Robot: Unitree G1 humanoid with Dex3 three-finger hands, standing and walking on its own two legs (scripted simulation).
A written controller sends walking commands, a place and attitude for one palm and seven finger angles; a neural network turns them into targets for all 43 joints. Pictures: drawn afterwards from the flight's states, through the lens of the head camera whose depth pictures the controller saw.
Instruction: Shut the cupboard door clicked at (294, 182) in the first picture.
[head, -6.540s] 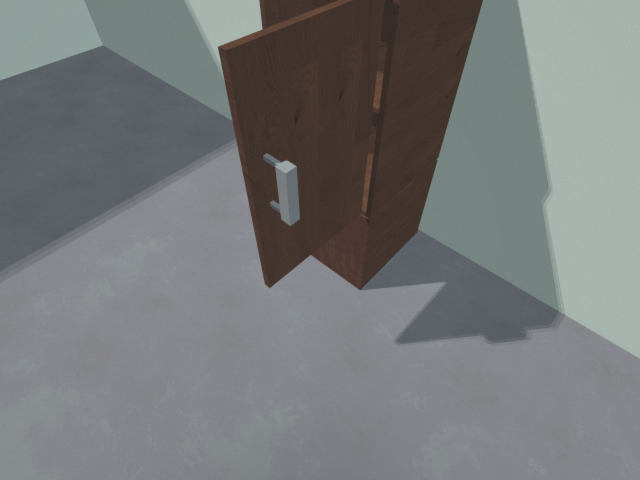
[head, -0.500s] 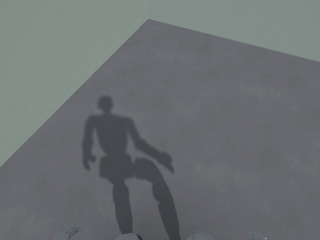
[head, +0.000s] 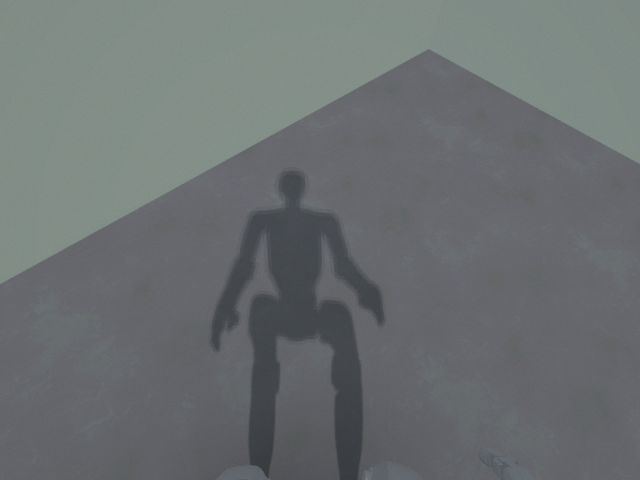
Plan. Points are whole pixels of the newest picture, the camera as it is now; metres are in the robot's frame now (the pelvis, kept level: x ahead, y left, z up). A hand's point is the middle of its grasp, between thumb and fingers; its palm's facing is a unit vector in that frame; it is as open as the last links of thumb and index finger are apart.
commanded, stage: walk to a spot facing it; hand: left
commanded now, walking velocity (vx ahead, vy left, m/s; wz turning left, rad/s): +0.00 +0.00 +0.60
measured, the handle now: out of the picture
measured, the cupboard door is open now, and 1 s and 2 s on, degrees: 88 88 88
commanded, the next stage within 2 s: none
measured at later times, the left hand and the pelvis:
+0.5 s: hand out of the picture +0.04 +0.15 -0.15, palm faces +0.28 -0.93 -0.24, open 7.4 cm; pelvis +0.01 -0.05 +0.01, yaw +19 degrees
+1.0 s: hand out of the picture -0.01 +0.16 -0.14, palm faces +0.56 -0.77 -0.31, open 7.4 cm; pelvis +0.03 -0.07 +0.00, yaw +36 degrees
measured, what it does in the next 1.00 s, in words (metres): steps on the spot, turning left: right foot, then left foot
